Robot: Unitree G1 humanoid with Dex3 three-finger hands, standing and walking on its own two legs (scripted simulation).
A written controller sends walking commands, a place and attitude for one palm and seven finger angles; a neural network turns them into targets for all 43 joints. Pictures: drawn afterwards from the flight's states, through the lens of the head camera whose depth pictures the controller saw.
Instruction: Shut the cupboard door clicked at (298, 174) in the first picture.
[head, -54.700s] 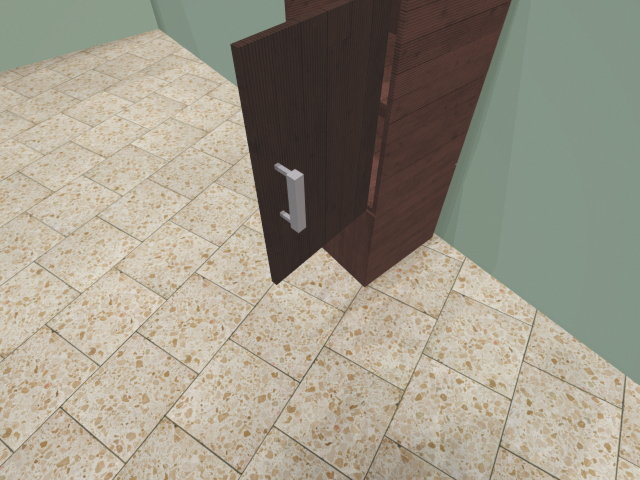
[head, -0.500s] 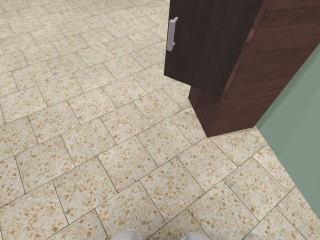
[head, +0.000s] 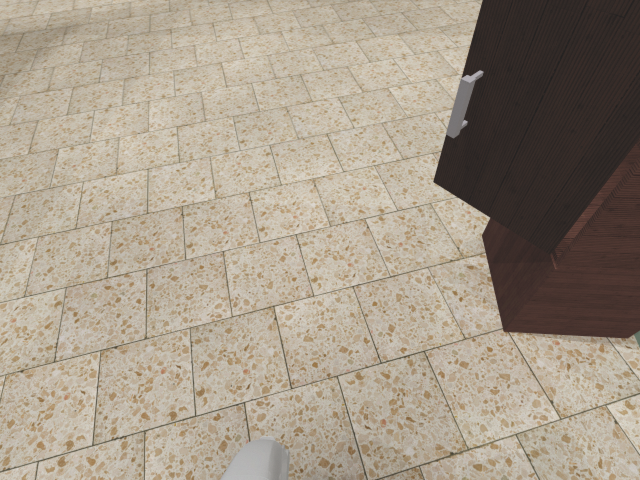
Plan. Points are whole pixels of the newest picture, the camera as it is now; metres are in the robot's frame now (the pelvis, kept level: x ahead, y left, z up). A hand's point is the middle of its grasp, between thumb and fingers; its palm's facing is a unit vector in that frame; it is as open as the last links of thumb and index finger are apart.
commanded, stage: walk to a spot facing it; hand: left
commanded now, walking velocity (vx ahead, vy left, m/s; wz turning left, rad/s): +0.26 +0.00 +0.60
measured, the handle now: (465, 104) +0.88 -0.31 -0.06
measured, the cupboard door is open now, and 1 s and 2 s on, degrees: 47 47 47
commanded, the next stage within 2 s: turn to face it in 0.40 s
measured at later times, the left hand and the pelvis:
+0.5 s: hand (146, 444) +0.19 +0.28 -0.17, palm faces +0.32 -0.92 -0.23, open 7.4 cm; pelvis +0.17 +0.06 -0.01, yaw +18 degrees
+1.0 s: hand (181, 363) +0.32 +0.26 -0.17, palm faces +0.22 -0.95 -0.24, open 7.2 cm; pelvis +0.31 +0.06 +0.00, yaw +10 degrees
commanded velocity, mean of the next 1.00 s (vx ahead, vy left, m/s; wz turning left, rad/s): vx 0.11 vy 0.00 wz -0.04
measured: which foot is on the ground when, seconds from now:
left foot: up 0.00-0.22, down 0.24-0.68, up 0.70-1.00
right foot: down 0.00-0.24, up 0.26-0.64, down 0.66-1.00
